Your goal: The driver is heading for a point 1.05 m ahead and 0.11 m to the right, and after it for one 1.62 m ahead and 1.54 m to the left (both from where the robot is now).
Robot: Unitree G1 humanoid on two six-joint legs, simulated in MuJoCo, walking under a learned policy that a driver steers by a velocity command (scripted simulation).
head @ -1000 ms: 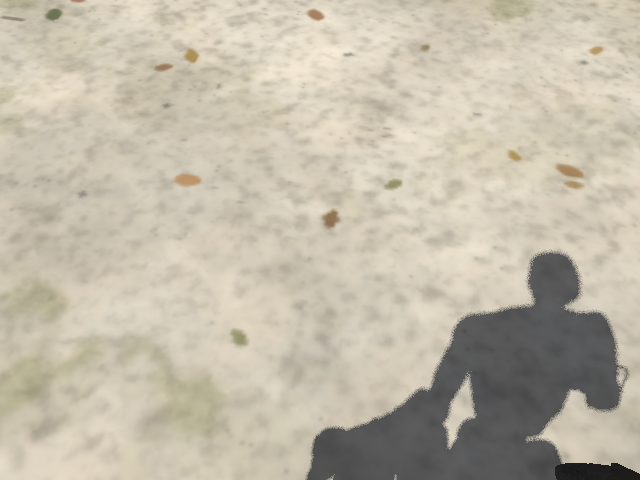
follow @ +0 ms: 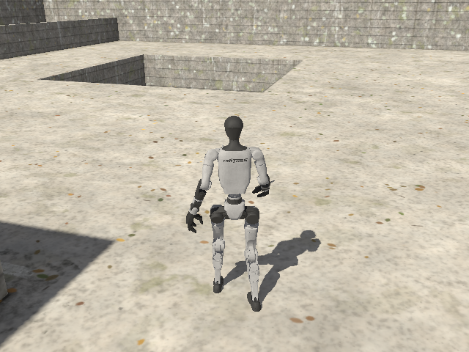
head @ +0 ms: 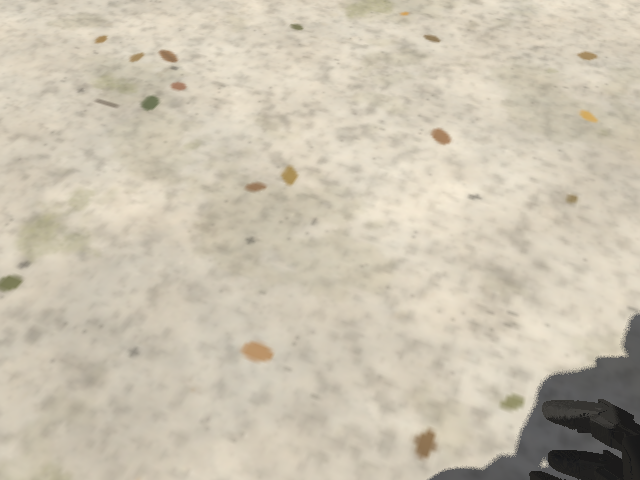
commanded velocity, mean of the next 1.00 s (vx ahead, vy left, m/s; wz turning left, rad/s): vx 0.50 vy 0.00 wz -0.17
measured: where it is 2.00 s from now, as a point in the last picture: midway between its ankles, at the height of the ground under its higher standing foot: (413, 258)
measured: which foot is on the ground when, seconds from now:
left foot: down 0.00-0.50, up 0.52-1.00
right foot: down 0.00-0.00, up 0.02-0.46, down 0.48-1.00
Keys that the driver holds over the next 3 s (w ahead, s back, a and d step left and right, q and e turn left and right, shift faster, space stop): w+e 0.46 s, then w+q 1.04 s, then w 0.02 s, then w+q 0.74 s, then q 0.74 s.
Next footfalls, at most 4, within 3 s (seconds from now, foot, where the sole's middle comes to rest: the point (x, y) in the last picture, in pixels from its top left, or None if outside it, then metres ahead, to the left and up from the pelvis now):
0.48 right None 0.37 -0.19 -0.77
1.04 left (394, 375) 0.73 -0.06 -0.77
1.50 right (477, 280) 1.01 -0.25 -0.77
2.04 left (347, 216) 1.19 0.09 -0.77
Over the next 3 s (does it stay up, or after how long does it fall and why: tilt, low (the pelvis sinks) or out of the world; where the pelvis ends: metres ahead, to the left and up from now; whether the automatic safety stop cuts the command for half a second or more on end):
stays up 1.34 0.12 0.00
